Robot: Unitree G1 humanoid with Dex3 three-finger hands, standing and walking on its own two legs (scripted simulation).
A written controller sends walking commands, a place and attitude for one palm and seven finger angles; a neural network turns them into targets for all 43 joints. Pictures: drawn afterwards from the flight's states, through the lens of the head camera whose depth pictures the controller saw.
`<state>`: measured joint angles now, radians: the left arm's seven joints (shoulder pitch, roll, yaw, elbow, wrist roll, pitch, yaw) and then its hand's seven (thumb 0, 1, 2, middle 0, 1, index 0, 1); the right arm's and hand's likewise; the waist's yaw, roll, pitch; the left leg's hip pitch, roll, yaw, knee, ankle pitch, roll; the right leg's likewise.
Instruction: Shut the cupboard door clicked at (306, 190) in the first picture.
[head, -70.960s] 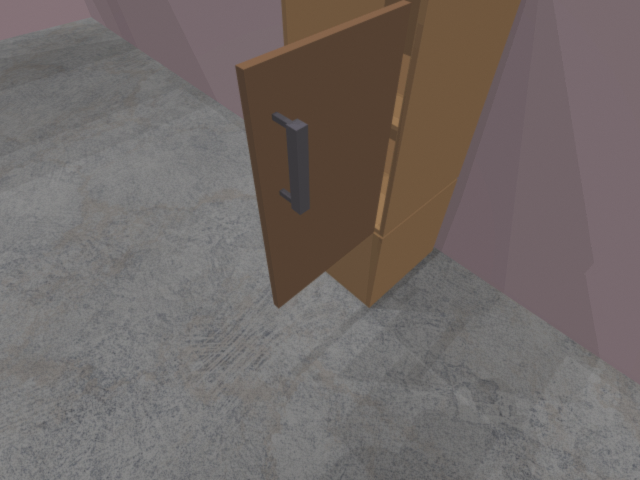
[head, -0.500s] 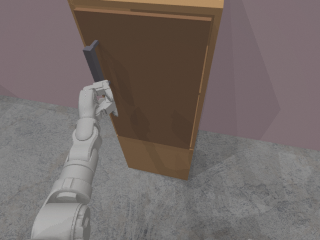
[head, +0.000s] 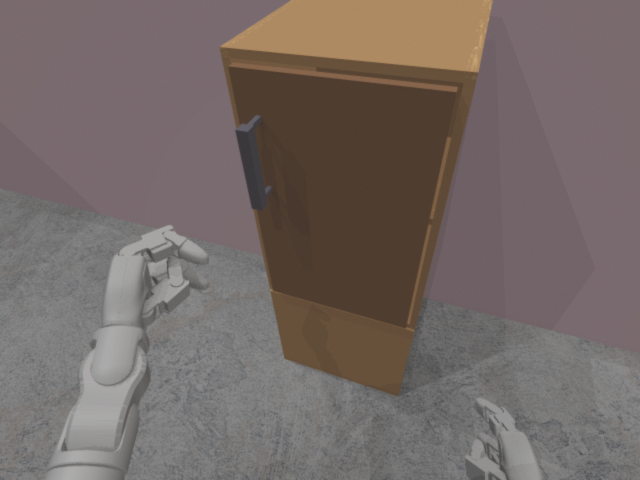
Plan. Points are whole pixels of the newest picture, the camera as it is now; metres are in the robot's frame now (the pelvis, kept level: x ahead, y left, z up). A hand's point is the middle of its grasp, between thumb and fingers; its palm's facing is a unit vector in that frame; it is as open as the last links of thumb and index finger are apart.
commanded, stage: draw the hand back to the body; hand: left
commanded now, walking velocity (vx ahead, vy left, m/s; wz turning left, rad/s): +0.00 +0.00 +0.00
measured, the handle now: (258, 164) +0.62 +0.17 +0.08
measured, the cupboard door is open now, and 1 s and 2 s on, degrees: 0 0 0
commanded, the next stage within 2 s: step back with the hand held close in 0.78 s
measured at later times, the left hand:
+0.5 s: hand (39, 347) +0.19 +0.29 +0.16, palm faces +0.51 -0.75 -0.42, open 6.8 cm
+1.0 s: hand (52, 332) +0.21 +0.28 +0.16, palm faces +0.48 -0.77 -0.42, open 7.4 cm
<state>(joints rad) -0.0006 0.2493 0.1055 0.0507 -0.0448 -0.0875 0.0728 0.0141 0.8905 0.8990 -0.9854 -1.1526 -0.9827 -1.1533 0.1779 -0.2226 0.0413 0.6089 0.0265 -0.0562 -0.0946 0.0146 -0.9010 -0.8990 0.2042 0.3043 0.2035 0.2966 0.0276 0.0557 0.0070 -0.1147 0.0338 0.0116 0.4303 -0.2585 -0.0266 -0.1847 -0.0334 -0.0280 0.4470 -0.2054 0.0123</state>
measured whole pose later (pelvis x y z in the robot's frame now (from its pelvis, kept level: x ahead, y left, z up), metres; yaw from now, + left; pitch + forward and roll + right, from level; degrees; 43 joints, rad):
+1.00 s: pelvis +0.01 +0.01 +0.00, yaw +1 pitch -2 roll -1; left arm 0.44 0.34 0.38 -0.34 -0.04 -0.13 0.12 0.01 0.88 0.90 -0.21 -0.30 -0.21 -0.30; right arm 0.21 -0.23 0.02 0.63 0.00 -0.11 -0.09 0.02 -0.90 -0.90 0.21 0.30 0.21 0.30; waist 0.04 0.08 -0.01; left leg -0.14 0.04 0.00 0.46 -0.29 -0.02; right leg -0.17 -0.03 -0.04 0.41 -0.20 0.02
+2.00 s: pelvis -0.12 +0.01 -0.02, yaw +4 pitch +0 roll +0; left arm 0.49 0.42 0.44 -0.47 -0.02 -0.28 0.18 0.01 0.88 0.90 -0.21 -0.30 -0.21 -0.30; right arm 0.22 -0.23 -0.01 0.60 0.01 -0.11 -0.08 0.02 -0.90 -0.90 0.21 0.30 0.21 0.30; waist -0.01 -0.01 0.02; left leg -0.50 0.01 0.00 0.65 -0.31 0.02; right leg -0.50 -0.02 0.04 0.57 -0.14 0.02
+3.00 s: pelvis -0.28 -0.03 -0.02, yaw -2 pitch -1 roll +1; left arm 0.52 0.40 0.42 -0.43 -0.03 -0.22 0.18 0.01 0.88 0.90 -0.21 -0.30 -0.21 -0.30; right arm 0.31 -0.26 -0.04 0.69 0.00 -0.12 -0.10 0.02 -0.90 -0.90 0.20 0.30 0.20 0.30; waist -0.04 -0.05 -0.05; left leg -0.35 0.01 0.11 0.58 -0.22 0.03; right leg -0.16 0.01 -0.01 0.62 -0.44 -0.02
